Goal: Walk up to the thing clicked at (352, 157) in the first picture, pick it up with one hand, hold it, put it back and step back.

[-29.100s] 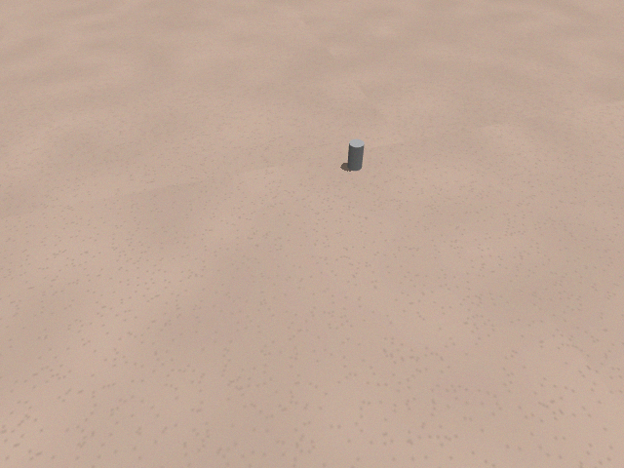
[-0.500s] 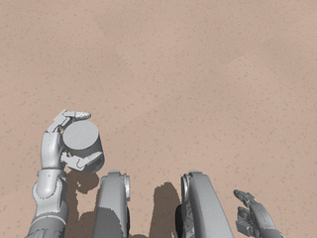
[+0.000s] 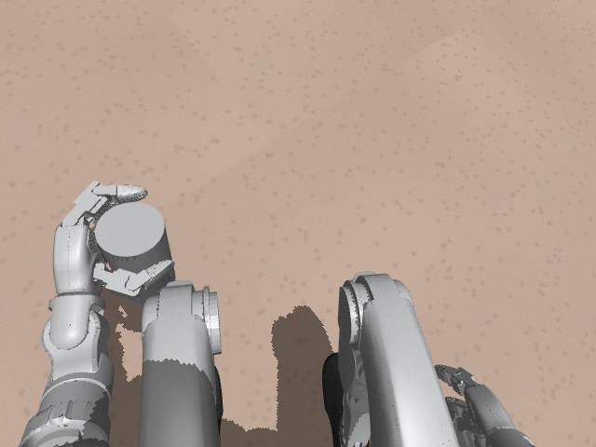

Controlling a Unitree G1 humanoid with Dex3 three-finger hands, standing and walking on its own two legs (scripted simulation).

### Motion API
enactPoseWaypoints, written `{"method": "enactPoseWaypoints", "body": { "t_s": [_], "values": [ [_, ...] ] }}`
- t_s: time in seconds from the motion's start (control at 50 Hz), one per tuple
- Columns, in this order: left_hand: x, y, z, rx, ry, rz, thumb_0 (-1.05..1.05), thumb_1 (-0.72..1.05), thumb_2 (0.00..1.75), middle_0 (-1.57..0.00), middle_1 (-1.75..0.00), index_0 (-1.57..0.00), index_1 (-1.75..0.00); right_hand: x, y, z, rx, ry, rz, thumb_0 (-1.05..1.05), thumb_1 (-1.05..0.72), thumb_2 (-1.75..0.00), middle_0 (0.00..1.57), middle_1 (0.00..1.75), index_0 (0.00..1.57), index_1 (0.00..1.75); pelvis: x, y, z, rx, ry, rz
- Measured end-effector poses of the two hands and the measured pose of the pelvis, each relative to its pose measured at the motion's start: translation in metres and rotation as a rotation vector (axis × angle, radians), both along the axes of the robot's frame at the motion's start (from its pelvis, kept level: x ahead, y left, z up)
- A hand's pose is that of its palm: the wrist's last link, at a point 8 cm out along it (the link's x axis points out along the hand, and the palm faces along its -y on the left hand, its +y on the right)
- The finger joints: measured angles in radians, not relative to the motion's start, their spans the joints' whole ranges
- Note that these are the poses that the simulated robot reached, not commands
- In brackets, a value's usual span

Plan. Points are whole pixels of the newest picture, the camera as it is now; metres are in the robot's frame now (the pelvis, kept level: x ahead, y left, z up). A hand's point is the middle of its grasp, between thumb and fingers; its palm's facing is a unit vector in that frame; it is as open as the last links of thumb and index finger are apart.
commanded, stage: crouch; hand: left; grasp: from the side
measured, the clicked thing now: (140, 257) +0.37 +0.20 -0.10
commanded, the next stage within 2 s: lower in 0.64 s
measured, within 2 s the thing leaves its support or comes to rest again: neither
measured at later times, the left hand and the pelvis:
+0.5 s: hand (145, 252) +0.39 +0.21 -0.14, palm faces +0.05 -1.00 -0.03, open 10.9 cm; pelvis +0.00 +0.00 -0.05, yaw -3 degrees
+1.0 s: hand (154, 256) +0.39 +0.21 -0.19, palm faces +0.05 -1.00 -0.02, open 10.9 cm; pelvis +0.00 +0.01 -0.06, yaw -7 degrees
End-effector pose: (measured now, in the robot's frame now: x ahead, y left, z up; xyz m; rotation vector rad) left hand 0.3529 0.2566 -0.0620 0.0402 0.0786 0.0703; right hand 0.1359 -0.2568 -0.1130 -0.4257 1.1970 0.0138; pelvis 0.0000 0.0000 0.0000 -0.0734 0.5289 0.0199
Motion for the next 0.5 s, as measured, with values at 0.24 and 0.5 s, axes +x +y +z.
{"method": "enactPoseWaypoints", "body": {
  "t_s": [0.24, 0.5],
  "values": [
    [0.008, 0.002, -0.039, -0.004, 0.005, -0.017, 0.05, -0.39, 1.04, -0.74, -0.99, -0.61, -0.97, 0.003, -0.007, -0.019, -0.038, 0.019, 0.035, 0.01, -0.92, -0.91, 0.21, 0.3, 0.21, 0.3, 0.002, 0.001, -0.029, -0.021, -0.033, -0.017],
    [0.01, 0.004, -0.071, -0.012, 0.008, -0.016, 0.05, -0.4, 1.04, -0.74, -0.99, -0.61, -0.97, 0.013, -0.008, -0.027, -0.073, 0.033, 0.102, 0.01, -0.93, -0.91, 0.21, 0.3, 0.21, 0.3, 0.004, 0.002, -0.046, -0.047, -0.072, -0.035]
  ]
}}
